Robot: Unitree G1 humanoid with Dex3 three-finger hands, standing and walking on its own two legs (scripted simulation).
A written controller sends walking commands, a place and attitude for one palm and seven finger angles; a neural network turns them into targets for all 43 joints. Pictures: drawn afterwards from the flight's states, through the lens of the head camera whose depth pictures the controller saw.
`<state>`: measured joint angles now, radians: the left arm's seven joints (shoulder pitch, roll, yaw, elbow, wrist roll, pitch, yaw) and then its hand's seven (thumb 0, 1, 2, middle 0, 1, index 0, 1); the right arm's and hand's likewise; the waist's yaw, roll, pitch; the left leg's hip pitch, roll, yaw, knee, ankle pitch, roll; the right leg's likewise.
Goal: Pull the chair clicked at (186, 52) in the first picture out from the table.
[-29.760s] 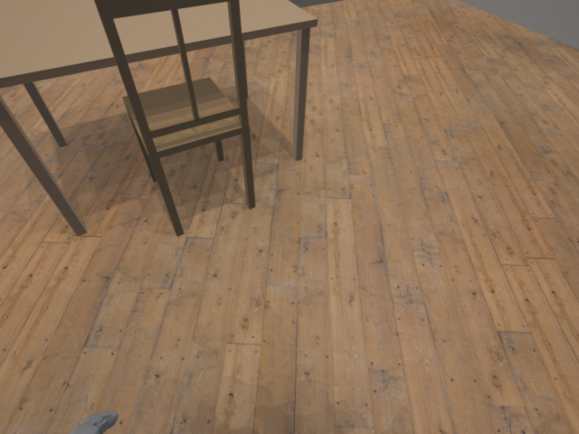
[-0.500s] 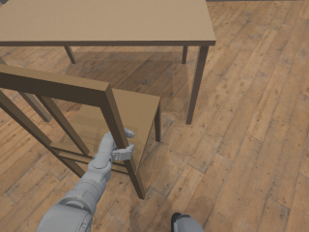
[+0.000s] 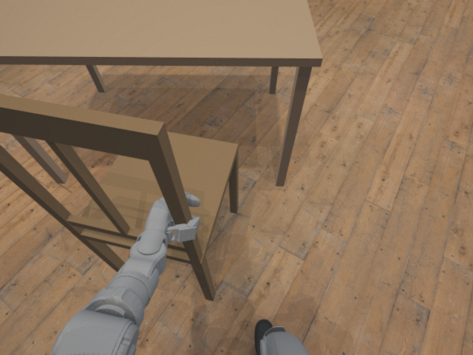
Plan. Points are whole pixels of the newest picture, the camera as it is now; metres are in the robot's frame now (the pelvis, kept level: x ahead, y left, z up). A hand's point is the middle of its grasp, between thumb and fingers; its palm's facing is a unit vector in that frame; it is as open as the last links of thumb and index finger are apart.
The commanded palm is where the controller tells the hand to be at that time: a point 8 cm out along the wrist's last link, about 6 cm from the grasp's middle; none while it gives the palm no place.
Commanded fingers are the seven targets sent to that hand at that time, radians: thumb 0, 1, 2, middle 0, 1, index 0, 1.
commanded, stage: step backward, pulling the chair out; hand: left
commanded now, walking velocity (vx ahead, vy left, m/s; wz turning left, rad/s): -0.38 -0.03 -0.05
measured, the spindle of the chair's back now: (98, 194) +0.42 +0.28 -0.03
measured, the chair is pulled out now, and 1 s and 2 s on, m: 0.31 0.31 0.31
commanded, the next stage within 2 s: stop walking, hand still on the chair in 0.18 s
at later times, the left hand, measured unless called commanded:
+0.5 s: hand (188, 228) +0.35 +0.09 -0.05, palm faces -0.10 -0.99 -0.14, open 6.1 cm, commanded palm +0.34 +0.15 -0.03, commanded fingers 0.00 0.90 0.90 -0.50 -1.45 -0.50 -1.45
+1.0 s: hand (188, 228) +0.35 +0.09 -0.05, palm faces -0.13 -0.98 -0.12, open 6.1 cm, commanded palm +0.34 +0.14 -0.03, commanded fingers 0.00 0.90 0.90 -0.50 -1.45 -0.50 -1.45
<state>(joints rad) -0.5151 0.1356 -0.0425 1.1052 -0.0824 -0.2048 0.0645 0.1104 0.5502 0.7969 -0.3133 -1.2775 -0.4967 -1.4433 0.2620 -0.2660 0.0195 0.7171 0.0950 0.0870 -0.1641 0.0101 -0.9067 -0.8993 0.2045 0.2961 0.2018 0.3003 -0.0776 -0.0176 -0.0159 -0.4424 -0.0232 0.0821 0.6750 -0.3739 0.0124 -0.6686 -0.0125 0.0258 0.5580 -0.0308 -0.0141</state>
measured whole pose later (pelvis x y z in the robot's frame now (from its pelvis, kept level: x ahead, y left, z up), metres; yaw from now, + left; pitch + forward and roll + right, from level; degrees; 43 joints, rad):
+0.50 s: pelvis +0.01 +0.00 +0.00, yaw -1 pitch +6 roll +2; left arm -0.40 0.13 -0.05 0.99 -0.08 -0.17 0.07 0.12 0.55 0.80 -0.30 -1.29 -0.50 -1.44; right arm 0.29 -0.24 0.03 0.64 0.09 0.11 -0.17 0.01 -0.91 -0.90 0.21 0.30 0.20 0.30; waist -0.07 -0.01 -0.01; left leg -0.36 -0.02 0.09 0.65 -0.39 0.02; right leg -0.61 0.00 0.04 0.57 -0.06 -0.01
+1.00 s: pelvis +0.08 +0.00 +0.01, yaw +1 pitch +2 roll +0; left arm -0.19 0.08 -0.16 0.80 -0.04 -0.10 0.05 0.14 0.56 0.80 -0.26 -1.34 -0.50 -1.44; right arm 0.20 -0.22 0.03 0.61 0.04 0.08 -0.13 0.01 -0.91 -0.90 0.21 0.30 0.20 0.30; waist -0.02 0.02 -0.01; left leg -0.14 0.01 0.04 0.55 -0.44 0.00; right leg -0.42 0.02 -0.02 0.57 -0.18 -0.02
